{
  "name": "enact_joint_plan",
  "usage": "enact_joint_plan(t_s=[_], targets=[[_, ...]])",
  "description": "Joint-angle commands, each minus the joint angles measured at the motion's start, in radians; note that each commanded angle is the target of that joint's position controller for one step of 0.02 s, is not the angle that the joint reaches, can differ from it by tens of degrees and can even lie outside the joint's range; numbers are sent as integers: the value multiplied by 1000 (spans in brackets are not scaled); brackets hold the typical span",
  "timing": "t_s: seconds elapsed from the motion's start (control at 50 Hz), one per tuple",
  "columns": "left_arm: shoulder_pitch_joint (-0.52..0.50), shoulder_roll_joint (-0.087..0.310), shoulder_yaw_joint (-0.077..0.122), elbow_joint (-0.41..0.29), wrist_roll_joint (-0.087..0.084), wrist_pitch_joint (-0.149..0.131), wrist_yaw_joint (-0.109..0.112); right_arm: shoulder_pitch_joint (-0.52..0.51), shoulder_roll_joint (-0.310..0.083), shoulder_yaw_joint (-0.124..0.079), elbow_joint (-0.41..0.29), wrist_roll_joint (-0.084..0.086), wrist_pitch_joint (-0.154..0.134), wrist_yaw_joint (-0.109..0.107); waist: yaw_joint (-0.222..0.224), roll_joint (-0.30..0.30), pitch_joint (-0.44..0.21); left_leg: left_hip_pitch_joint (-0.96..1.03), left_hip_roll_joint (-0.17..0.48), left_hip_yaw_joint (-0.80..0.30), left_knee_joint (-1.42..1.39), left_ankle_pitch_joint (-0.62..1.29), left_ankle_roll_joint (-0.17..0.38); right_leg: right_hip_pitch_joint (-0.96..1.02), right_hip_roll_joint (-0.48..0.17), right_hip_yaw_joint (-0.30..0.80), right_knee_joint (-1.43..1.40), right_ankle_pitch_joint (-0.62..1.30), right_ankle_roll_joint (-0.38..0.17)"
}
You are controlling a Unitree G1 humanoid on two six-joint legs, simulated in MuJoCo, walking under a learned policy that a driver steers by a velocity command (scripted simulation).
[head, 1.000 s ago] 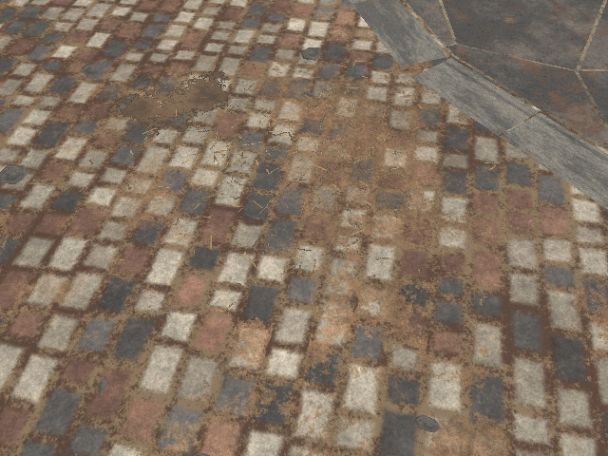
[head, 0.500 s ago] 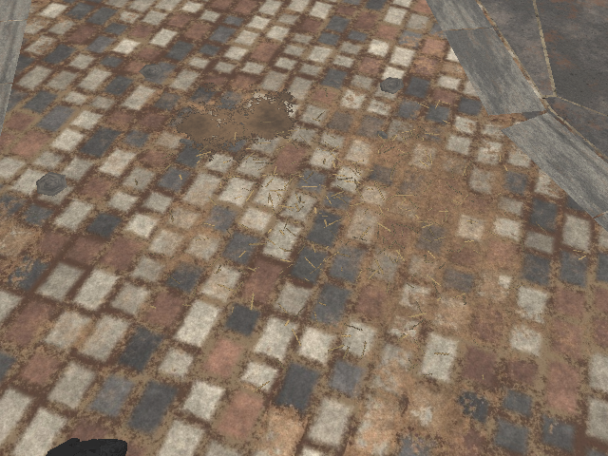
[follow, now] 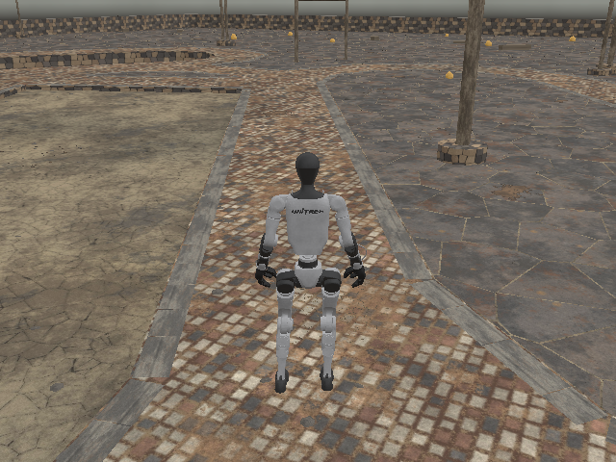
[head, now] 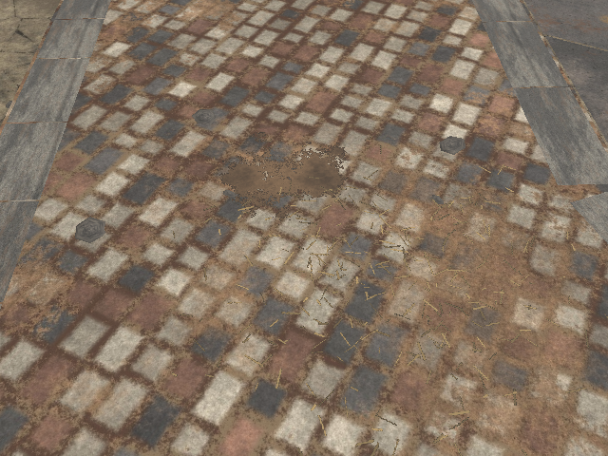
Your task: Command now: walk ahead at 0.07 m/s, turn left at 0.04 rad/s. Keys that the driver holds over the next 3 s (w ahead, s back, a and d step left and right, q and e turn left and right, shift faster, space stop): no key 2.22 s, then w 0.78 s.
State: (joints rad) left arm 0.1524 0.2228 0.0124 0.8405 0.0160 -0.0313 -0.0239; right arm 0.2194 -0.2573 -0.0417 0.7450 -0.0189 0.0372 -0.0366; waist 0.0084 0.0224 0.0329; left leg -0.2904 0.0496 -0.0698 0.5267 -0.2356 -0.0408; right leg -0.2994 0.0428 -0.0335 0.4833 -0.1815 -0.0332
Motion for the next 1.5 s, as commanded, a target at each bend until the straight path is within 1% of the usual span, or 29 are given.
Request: enact_joint_plan(t_s=[0.02, 0.04, 0.06, 0.08, 0.1, 0.14, 0.2, 0.3, 0.5, 0.76, 0.94, 1.1, 1.28, 1.5], targets=[[-2, 107, 21, -50, 5, -7, 4, 21, -166, -44, -38, 1, -10, -4, 23, 82, -30, 51, 49, -55, -98, -86, 85, -44, -63, 72, -124, -230, 5], [-23, 125, 23, -44, 3, -4, 10, 10, -119, -35, -41, -2, -19, 0, 3, 69, -6, -4, 27, -46, -119, -135, 75, 0, -65, 67, -90, -181, 12], [-27, 119, 23, -40, -1, 0, 15, 5, -91, -26, -35, -7, -28, 2, 6, 69, -7, -16, 26, -42, -124, -99, 61, 20, -68, 64, -75, -138, 7], [-18, 113, 22, -30, -1, 4, 20, 0, -86, -24, -35, -6, -37, 4, 9, 69, -8, -5, 19, -37, -115, -29, 50, 25, -71, 67, -65, -97, 2], [-6, 114, 22, -22, 2, 5, 22, 3, -86, -24, -29, -1, -46, 4, 10, 60, -22, 19, 19, -33, -98, 31, 45, 30, -70, 62, -56, -54, 0], [-6, 112, 23, -8, 0, 4, 23, 22, -91, -26, -18, 6, -54, 3, 3, 37, -52, 56, 15, -26, -68, 123, 44, 48, -73, 62, -40, 25, -3], [-17, 113, 24, 13, -8, 5, 22, 25, -92, -26, -6, 9, -53, 0, -2, 16, -68, 80, 11, -20, -50, 195, 47, 69, -76, 62, -23, 100, 0], [-23, 118, 27, 56, -12, 17, 28, 23, -88, -25, 22, 11, -49, -1, -1, -12, -67, 92, 3, -11, -48, 236, 49, 95, -79, 63, -16, 147, 5], [-31, 127, 32, 136, -15, 34, 45, 16, -78, -23, 107, 13, -46, -4, 3, -18, -46, 99, -12, 11, -74, 214, 46, 119, -81, 65, -30, 143, 8], [-12, 115, 29, 207, -15, 37, 55, 25, -66, -13, 221, 13, -45, -11, 3, -19, -10, 83, -26, 30, -111, 112, 40, 104, -74, 62, -65, 54, 11], [24, 101, 24, 233, -15, 36, 60, 50, -49, -2, 284, 14, -47, -12, 1, -22, 7, 66, -31, 39, -126, 62, 38, 92, -70, 61, -82, 7, 11], [60, 88, 20, 244, -16, 35, 62, 77, -34, 6, 322, 15, -48, -12, 0, -23, 16, 54, -34, 43, -133, 44, 38, 86, -67, 61, -87, -6, 10], [99, 73, 15, 250, -17, 34, 64, 104, -20, 14, 347, 17, -49, -12, -3, -22, 20, 46, -35, 46, -134, 44, 39, 84, -64, 59, -86, 3, 9], [136, 59, 12, 250, -18, 32, 66, 129, -9, 18, 361, 18, -48, -13, -5, -21, 24, 43, -36, 48, -133, 53, 40, 83, -62, 57, -82, 22, 9]])
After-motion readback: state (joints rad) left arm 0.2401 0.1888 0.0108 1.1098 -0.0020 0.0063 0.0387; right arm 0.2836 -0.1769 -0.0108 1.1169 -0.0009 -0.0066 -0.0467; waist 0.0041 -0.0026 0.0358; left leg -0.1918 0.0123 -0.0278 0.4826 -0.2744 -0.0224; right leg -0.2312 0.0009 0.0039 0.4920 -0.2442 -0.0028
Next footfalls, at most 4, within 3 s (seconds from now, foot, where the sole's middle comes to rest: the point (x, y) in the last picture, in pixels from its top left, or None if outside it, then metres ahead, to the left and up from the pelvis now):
2.92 right None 0.47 -0.09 -0.77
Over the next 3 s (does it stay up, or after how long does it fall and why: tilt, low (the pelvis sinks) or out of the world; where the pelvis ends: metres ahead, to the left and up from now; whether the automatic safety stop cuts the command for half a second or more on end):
stays up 0.33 0.00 -0.01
